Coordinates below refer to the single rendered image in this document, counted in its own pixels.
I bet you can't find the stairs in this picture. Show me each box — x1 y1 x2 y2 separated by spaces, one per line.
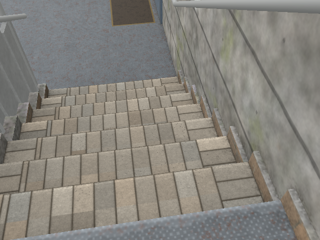
0 76 264 240

